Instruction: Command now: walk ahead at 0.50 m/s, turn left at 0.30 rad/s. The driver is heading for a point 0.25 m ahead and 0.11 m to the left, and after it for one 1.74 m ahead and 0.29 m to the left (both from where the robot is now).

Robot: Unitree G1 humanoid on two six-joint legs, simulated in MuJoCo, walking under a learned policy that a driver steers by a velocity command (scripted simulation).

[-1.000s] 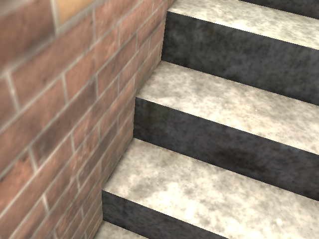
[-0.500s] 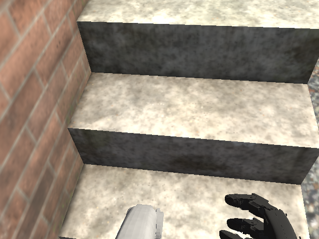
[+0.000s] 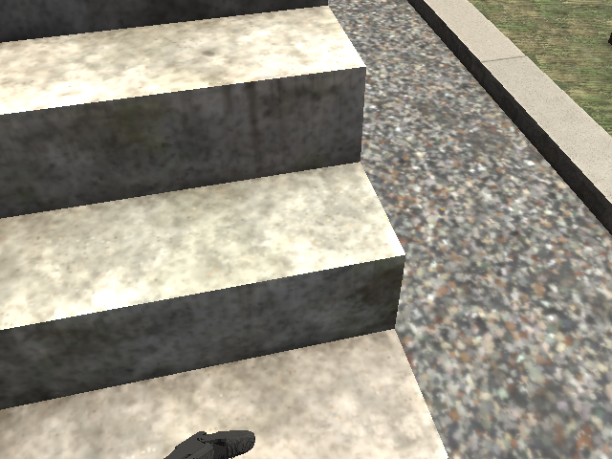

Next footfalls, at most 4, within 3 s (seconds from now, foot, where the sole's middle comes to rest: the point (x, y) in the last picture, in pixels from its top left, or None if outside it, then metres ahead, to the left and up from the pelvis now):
0.34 left None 0.21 0.13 -0.58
0.80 right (258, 425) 0.48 0.06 -0.39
1.24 left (46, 273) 0.67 0.36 -0.19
1.70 right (271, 78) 0.78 -0.01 0.05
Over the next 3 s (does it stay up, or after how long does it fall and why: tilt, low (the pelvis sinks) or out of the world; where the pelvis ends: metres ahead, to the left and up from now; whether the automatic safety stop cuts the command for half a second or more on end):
stays up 1.10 0.20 0.95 its command is cut before an obstacle after 0.8 s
